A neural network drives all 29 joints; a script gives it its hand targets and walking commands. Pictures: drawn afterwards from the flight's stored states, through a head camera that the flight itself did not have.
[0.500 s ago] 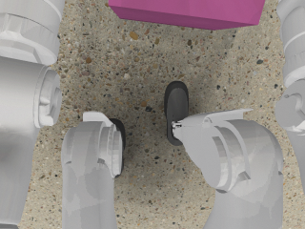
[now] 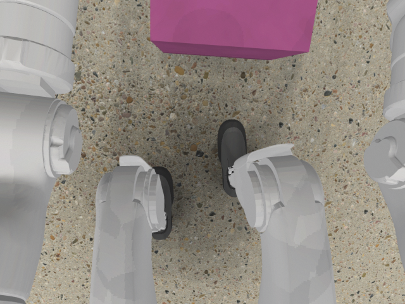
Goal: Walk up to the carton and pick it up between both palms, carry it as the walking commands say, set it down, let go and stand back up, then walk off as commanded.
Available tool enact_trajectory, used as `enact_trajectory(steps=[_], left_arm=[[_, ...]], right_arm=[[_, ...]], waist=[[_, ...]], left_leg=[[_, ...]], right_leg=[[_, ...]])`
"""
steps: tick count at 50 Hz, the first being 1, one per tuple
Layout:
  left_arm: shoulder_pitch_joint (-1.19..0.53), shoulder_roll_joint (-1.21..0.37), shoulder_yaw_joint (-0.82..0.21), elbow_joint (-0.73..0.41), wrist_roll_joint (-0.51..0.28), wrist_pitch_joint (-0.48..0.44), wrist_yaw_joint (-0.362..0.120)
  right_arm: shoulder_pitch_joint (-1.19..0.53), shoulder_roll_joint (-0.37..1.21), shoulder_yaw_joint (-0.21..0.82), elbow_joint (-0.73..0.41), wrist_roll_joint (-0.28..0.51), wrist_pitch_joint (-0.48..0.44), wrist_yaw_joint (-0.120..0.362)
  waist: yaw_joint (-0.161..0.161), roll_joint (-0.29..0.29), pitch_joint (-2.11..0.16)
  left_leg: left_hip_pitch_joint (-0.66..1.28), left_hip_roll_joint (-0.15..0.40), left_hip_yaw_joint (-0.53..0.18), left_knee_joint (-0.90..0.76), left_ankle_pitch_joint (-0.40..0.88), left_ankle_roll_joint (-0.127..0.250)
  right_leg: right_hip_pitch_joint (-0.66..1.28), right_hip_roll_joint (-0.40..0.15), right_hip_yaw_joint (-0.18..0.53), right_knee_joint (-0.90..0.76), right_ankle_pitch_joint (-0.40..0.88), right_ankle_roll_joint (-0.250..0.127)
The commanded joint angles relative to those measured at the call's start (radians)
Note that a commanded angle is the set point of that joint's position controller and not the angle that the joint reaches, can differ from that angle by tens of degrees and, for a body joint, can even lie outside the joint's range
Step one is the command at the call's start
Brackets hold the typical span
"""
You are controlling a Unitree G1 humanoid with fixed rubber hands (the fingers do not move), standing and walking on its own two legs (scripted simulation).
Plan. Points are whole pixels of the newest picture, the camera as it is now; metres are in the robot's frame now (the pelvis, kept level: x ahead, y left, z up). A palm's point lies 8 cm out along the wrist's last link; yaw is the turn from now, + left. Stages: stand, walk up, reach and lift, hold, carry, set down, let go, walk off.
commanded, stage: set down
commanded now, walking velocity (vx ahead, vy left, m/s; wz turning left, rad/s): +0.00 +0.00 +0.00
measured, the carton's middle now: out of the picture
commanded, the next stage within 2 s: let go in 0.92 s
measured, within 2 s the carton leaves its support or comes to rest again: neither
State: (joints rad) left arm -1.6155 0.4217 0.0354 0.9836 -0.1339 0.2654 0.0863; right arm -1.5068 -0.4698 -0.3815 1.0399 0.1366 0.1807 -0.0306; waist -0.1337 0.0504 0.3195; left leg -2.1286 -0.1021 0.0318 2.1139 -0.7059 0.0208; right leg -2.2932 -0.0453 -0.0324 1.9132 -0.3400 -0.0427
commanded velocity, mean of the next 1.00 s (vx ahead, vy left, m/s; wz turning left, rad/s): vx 0.00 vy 0.00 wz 0.00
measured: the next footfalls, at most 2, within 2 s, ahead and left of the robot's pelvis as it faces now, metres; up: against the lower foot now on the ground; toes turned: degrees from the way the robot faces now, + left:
none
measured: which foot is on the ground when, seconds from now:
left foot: down 0.00-1.00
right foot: down 0.00-1.00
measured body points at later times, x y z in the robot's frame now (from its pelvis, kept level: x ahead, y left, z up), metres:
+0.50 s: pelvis +0.02 -0.01 +0.12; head +0.37 -0.04 +0.40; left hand +0.64 +0.10 +0.01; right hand +0.54 -0.33 +0.02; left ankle +0.07 +0.10 -0.38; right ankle +0.17 -0.11 -0.38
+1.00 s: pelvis +0.05 -0.01 +0.25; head +0.37 -0.06 +0.57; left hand +0.65 +0.09 +0.16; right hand +0.54 -0.32 +0.15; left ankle +0.07 +0.10 -0.38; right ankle +0.17 -0.11 -0.38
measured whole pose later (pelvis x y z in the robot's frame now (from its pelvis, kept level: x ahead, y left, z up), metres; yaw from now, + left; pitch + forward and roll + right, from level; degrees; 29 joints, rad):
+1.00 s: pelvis +0.05 -0.01 +0.25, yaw +1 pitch +46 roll +3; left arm -1.36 0.36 0.24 1.01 0.03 0.25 -0.05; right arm -1.17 -0.31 -0.45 0.85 -0.02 0.22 0.04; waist -0.14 0.05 0.00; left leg -1.45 -0.09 -0.02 1.04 -0.39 0.00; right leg -1.58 -0.01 -0.01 0.92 -0.14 -0.04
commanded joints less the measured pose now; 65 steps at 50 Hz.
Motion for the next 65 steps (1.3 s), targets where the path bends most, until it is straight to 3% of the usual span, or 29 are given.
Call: enact_trajectory(steps=[1,9,21,44,48,51,58,65], left_arm=[[-0.263,0.107,0.060,-0.112,0.026,-0.006,-0.004],[-0.184,0.100,0.107,-0.144,0.061,0.017,-0.030],[-0.137,0.107,0.124,-0.195,0.077,0.042,-0.069],[-0.039,0.080,0.192,-0.131,0.131,-0.016,-0.128],[0.020,0.033,0.205,-0.048,0.164,-0.034,-0.137],[0.101,-0.008,0.239,-0.040,0.211,-0.050,-0.123],[0.357,-0.097,0.293,-0.236,0.281,-0.087,-0.045],[0.682,-0.129,0.223,-0.541,0.231,-0.104,-0.002]], right_arm=[[-0.217,-0.158,-0.013,-0.156,-0.008,0.006,0.007],[-0.105,-0.122,-0.042,-0.240,-0.035,0.047,0.021],[-0.019,-0.104,-0.066,-0.312,-0.043,0.080,0.047],[0.095,-0.010,-0.070,-0.320,-0.111,0.043,0.067],[0.140,0.044,-0.072,-0.280,-0.159,0.028,0.071],[0.196,0.062,-0.070,-0.267,-0.204,0.009,0.083],[0.408,0.045,-0.033,-0.358,-0.260,-0.039,0.114],[0.736,0.039,0.090,-0.606,-0.173,-0.048,0.143]], waist=[[-0.063,-0.006,-1.356],[-0.069,0.006,-1.401],[-0.073,0.064,-1.458],[-0.053,0.027,-1.409],[-0.050,0.017,-1.276],[-0.031,0.003,-1.248],[-0.013,-0.027,-1.330],[-0.004,-0.071,-1.411]], left_leg=[[0.148,0.024,-0.014,-0.313,0.165,-0.036],[0.165,0.012,-0.003,-0.432,0.208,-0.043],[0.366,0.008,-0.007,-0.650,0.283,-0.055],[0.691,-0.001,-0.039,-1.152,0.420,-0.047],[0.693,0.003,-0.050,-1.232,0.404,-0.046],[0.705,0.008,-0.053,-1.264,0.437,-0.053],[0.768,0.011,-0.044,-1.300,0.533,-0.064],[0.811,0.013,-0.054,-1.364,0.580,-0.047]], right_leg=[[1.170,0.030,0.051,-0.056,0.335,0.018],[1.233,0.054,0.047,-0.182,0.375,0.022],[1.339,0.056,0.036,-0.403,0.429,0.023],[1.752,0.043,0.079,-0.874,0.587,0.043],[1.750,0.039,0.079,-0.941,0.558,0.046],[1.799,0.044,0.080,-0.965,0.586,0.039],[2.050,0.058,0.097,-0.971,0.750,0.021],[2.435,0.031,0.156,-0.990,0.990,0.010]])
